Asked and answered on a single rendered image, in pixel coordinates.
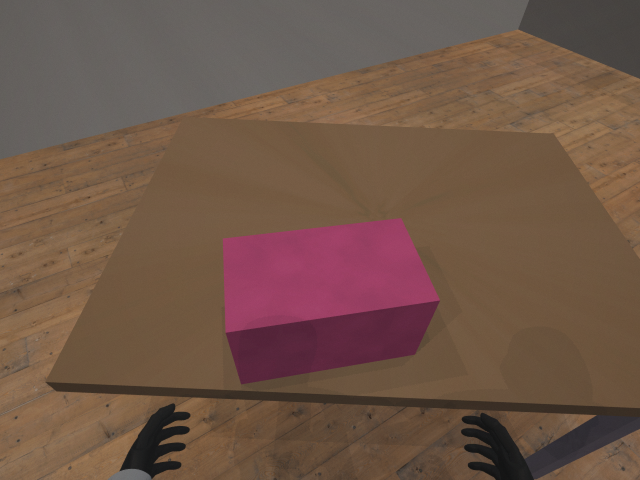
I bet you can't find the table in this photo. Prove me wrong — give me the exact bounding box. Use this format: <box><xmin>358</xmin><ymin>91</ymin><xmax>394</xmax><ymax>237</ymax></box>
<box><xmin>45</xmin><ymin>117</ymin><xmax>640</xmax><ymax>479</ymax></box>

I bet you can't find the carton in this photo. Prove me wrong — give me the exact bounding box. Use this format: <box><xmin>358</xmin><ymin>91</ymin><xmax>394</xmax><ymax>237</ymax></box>
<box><xmin>223</xmin><ymin>218</ymin><xmax>440</xmax><ymax>384</ymax></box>

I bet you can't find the robot right hand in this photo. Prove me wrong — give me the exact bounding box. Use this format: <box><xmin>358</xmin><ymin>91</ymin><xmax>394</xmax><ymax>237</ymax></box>
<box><xmin>461</xmin><ymin>413</ymin><xmax>534</xmax><ymax>480</ymax></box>

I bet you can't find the robot left hand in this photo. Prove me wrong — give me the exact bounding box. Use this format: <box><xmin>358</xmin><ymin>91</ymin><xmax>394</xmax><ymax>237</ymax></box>
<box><xmin>120</xmin><ymin>403</ymin><xmax>190</xmax><ymax>479</ymax></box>

